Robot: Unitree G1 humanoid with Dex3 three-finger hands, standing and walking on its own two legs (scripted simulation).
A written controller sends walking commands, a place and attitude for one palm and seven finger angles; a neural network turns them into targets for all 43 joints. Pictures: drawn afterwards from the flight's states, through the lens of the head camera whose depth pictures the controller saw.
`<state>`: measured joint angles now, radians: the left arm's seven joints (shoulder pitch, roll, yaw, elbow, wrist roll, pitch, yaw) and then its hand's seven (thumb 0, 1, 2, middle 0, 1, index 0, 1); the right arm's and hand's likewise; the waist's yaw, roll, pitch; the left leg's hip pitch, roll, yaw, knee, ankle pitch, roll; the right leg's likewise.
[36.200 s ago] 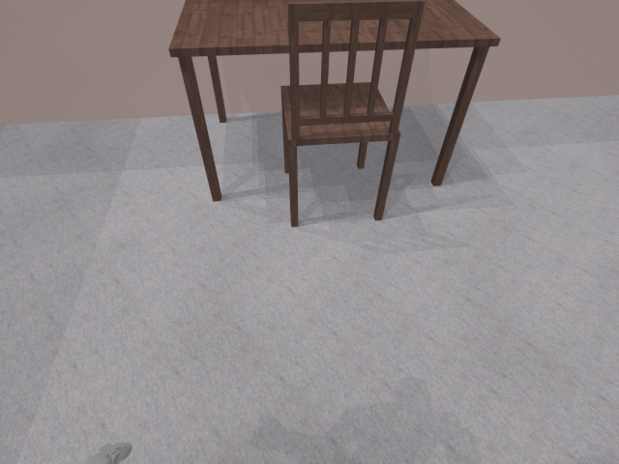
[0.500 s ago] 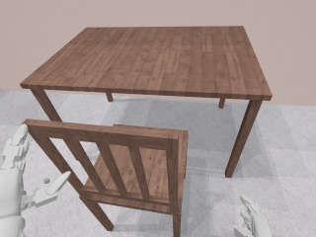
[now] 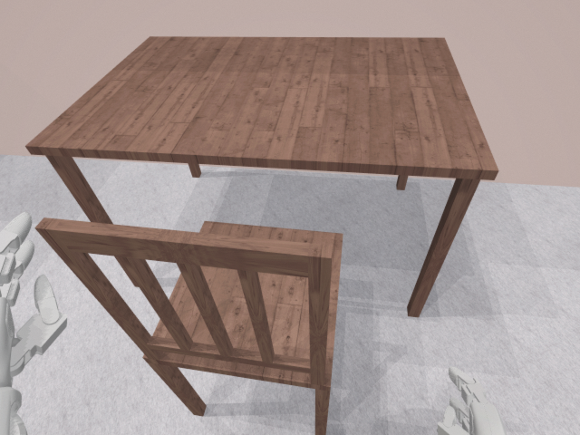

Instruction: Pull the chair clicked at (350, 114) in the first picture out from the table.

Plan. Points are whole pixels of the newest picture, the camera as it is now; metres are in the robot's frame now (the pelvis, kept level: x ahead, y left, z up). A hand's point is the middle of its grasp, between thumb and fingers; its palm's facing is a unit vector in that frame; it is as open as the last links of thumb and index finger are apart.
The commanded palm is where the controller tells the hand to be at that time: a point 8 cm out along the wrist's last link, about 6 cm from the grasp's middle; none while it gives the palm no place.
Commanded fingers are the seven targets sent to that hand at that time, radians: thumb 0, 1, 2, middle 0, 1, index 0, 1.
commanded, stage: draw the hand back to the body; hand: left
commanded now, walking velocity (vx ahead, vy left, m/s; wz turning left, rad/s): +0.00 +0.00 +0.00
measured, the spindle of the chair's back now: (210, 313) +0.31 +0.19 -0.06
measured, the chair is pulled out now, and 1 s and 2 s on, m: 0.23 0.23 0.23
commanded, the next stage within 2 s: step back with the hand held close in 0.06 s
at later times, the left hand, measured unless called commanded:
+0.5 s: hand (71, 309) +0.20 +0.26 +0.15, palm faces +0.35 -0.77 -0.54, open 7.5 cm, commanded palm +0.12 +0.31 +0.18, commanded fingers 0.00 0.90 0.90 -0.20 -0.30 -0.20 -0.30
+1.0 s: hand (52, 363) +0.14 +0.24 +0.16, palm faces +0.45 -0.75 -0.48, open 7.5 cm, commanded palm +0.07 +0.28 +0.18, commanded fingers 0.00 0.90 0.90 -0.20 -0.30 -0.20 -0.30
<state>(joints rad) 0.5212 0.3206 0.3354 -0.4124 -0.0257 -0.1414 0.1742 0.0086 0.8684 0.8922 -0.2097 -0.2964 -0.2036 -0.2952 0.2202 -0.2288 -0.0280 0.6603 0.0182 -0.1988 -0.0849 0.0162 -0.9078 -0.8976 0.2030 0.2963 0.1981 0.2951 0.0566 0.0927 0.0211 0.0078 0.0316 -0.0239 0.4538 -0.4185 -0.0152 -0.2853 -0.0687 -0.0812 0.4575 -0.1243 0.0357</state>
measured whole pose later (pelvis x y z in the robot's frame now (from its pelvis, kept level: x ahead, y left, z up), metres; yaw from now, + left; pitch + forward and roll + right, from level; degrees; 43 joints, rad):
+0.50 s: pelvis -0.02 +0.01 +0.00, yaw -1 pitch +0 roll +0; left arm 0.54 0.39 0.40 -0.50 -0.01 -0.21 0.15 0.01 0.88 0.90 -0.21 -0.30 -0.21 -0.30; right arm 0.16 -0.21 -0.03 0.58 0.02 -0.08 -0.06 0.01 -0.91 -0.90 0.20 0.30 0.20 0.30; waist -0.01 0.02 0.12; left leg -0.09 -0.01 -0.01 0.51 -0.41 0.00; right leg -0.37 -0.10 -0.05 0.47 -0.08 0.05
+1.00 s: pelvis -0.08 -0.02 -0.01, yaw -1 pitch -1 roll +0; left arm 0.49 0.38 0.42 -0.50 0.00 -0.19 0.19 0.01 0.88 0.90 -0.21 -0.30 -0.21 -0.30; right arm 0.19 -0.23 0.00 0.57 0.01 -0.07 -0.08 0.01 -0.91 -0.90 0.21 0.30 0.20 0.30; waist 0.01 0.00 0.08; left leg -0.23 0.03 -0.02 0.62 -0.39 -0.01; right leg -0.46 -0.06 -0.07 0.49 -0.10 0.01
